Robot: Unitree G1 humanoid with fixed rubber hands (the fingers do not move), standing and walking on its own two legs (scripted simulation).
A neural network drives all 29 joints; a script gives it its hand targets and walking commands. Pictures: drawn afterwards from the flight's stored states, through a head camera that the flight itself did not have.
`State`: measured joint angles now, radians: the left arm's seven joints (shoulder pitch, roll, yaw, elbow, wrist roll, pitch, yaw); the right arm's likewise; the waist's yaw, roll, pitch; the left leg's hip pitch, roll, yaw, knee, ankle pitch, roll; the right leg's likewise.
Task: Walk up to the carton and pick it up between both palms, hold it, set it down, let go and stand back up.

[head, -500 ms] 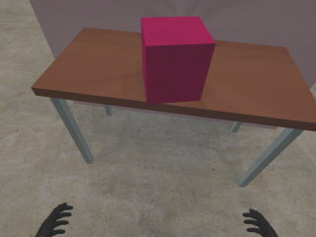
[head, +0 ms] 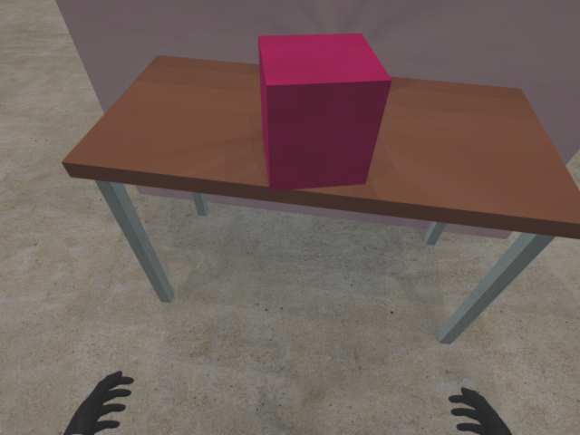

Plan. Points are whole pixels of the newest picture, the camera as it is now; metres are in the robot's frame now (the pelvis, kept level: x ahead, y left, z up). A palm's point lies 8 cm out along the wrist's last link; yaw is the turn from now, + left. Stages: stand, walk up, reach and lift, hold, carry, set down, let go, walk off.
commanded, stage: stand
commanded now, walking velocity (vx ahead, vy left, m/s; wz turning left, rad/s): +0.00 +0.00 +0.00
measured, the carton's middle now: (314, 114) +0.69 -0.05 +0.07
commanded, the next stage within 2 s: walk up in 0.60 s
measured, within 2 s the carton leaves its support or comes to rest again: neither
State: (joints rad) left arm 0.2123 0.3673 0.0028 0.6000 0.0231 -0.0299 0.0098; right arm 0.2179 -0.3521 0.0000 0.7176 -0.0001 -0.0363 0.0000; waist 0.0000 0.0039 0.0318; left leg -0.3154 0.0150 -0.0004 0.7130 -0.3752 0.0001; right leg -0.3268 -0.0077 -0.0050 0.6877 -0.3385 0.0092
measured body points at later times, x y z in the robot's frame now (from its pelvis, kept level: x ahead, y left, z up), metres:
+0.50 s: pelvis -0.01 +0.00 +0.00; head -0.01 +0.00 +0.45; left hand +0.15 +0.29 -0.07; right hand +0.12 -0.29 -0.09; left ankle +0.00 +0.12 -0.72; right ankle +0.02 -0.13 -0.72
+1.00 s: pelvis +0.00 -0.01 +0.00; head +0.00 -0.02 +0.45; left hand +0.15 +0.30 -0.06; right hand +0.12 -0.32 -0.09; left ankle +0.00 +0.12 -0.72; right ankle +0.02 -0.13 -0.71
